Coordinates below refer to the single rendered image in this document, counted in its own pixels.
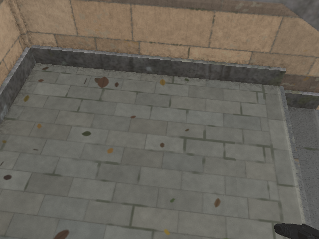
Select robot right hand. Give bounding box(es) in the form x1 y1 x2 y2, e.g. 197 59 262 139
274 223 319 239

